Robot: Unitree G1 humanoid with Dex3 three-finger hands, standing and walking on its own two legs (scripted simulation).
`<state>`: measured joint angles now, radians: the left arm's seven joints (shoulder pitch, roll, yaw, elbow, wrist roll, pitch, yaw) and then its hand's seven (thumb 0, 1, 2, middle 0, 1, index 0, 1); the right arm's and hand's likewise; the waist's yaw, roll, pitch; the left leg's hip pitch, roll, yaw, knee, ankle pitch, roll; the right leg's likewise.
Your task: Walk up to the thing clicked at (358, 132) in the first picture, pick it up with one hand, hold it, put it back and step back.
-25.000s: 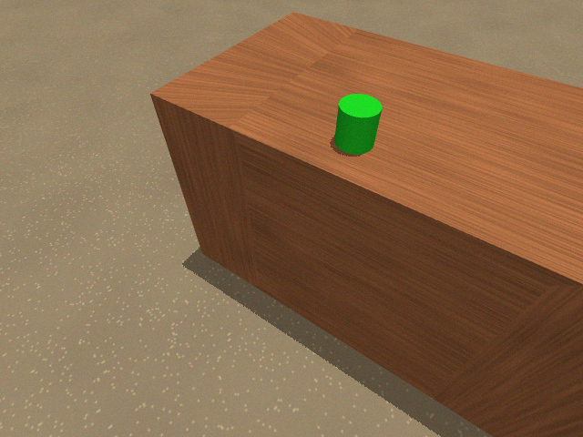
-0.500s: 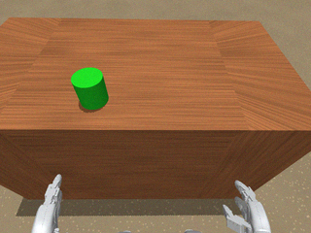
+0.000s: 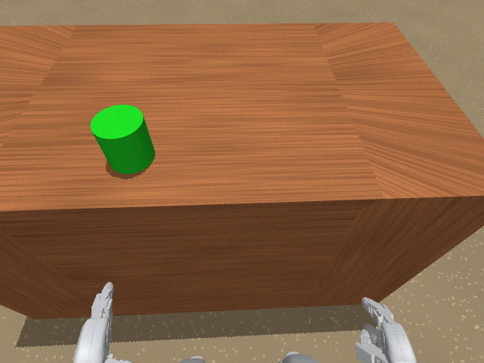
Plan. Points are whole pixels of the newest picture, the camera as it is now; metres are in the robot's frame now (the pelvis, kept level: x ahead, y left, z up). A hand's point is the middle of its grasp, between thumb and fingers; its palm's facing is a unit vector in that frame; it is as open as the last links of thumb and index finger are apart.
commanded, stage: home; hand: left
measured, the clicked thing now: (125, 140) +0.49 +0.22 +0.07
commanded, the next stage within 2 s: stand in 1.86 s
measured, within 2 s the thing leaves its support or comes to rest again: neither
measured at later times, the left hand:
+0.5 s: hand (134, 356) +0.15 +0.18 -0.06, palm faces +0.13 -0.95 -0.28, open 17.6 cm
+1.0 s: hand (132, 353) +0.16 +0.18 -0.06, palm faces +0.12 -0.95 -0.28, open 17.5 cm
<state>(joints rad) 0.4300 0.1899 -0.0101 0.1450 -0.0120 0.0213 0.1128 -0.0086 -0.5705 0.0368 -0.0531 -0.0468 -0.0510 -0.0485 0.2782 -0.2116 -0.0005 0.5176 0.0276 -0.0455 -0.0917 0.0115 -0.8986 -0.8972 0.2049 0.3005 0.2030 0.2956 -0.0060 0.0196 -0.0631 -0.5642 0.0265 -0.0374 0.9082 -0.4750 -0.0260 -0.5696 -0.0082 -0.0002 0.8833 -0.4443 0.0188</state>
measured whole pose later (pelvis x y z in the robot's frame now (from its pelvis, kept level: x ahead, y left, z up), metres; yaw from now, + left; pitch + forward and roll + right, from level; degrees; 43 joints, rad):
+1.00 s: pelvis -0.01 +0.00 -0.01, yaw +1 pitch +8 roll -1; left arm 0.47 0.20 -0.01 0.01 -0.01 0.23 0.14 -0.01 -0.56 0.04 -0.06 -0.05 -0.05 -0.05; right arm 0.28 -0.21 0.01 0.50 0.02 -0.11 -0.15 0.01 -0.90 -0.90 0.21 0.30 0.20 0.30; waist -0.02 0.03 -0.10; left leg -0.61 0.03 -0.06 0.96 -0.49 -0.03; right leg -0.60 0.00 -0.02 0.92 -0.45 0.01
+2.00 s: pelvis -0.01 +0.00 +0.01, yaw +1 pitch +2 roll +0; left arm 0.25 0.34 0.01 0.66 0.05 0.01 0.02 -0.01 -0.55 0.05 -0.06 -0.05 -0.06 -0.06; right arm 0.21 -0.32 -0.03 0.81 -0.05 -0.02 0.00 0.01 -0.90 -0.90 0.21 0.30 0.21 0.30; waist 0.02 -0.02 0.01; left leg -0.42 0.00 -0.04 0.83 -0.43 -0.02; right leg -0.44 -0.04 0.00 0.84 -0.43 0.01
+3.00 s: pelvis -0.02 +0.00 +0.05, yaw +2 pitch -3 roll +0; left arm 0.12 0.34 0.00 1.17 0.02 -0.02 0.00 0.01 0.90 0.90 -0.21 -0.30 -0.20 -0.30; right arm 0.15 -0.33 -0.01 1.15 -0.01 0.00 0.00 0.00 -0.90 -0.90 0.20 0.30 0.20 0.29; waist 0.01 0.01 0.06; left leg -0.12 0.01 -0.06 0.36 -0.18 -0.03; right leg -0.12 -0.03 -0.03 0.36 -0.18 0.02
